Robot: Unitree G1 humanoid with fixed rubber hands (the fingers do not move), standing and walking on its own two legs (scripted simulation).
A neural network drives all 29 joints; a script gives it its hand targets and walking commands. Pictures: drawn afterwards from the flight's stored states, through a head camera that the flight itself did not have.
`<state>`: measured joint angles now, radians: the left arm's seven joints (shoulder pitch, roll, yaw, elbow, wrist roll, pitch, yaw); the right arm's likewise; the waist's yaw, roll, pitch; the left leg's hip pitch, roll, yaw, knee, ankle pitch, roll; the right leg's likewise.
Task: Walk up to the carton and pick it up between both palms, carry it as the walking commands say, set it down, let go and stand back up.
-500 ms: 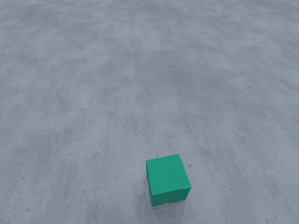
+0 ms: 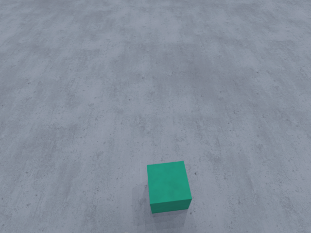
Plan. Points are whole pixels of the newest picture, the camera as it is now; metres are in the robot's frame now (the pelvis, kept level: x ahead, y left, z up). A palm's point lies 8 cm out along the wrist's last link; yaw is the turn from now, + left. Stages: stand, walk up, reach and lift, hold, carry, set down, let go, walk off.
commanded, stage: walk up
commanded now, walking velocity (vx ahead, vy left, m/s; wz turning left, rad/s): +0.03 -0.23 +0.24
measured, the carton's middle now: (167, 187) +0.48 -0.03 -0.66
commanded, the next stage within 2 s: none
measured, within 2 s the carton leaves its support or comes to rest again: neither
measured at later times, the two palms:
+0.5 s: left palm out of the picture +0.14 +0.22 -0.12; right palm out of the picture +0.10 -0.29 -0.13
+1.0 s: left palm out of the picture +0.07 +0.24 -0.12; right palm out of the picture +0.14 -0.26 -0.13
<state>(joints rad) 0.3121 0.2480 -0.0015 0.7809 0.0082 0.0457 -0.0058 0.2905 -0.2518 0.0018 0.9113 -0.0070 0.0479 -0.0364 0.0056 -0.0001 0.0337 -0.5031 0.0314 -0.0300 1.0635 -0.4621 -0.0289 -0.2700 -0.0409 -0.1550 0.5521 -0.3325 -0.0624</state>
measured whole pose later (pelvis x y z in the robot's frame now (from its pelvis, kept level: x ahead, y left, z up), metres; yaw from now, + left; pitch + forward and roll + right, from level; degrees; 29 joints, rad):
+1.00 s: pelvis +0.04 -0.02 +0.00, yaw +7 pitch +1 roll +1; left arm 0.32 0.24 0.00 0.78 0.01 0.05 0.02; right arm 0.24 -0.25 0.00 0.87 -0.01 0.06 0.00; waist 0.00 0.00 0.03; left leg -0.31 0.01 -0.03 0.67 -0.25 -0.03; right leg -0.25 -0.09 -0.17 0.59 -0.35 -0.01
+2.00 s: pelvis +0.00 -0.02 +0.00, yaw +8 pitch +0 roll +0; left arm 0.29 0.24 0.00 0.78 0.01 0.05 0.00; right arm 0.25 -0.24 0.00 0.88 -0.01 0.04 -0.01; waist 0.01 0.01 0.02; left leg -0.28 0.04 -0.03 0.58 -0.31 -0.03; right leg -0.24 -0.01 -0.17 0.55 -0.30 -0.04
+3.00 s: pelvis -0.02 -0.02 -0.01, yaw +8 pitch +0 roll +0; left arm 0.31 0.24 0.00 0.78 0.01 0.05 0.00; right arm 0.25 -0.24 0.00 0.88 -0.01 0.04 -0.01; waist 0.01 0.02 0.01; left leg -0.29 0.03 -0.03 0.59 -0.30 -0.03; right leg -0.24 -0.01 -0.17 0.56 -0.33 -0.05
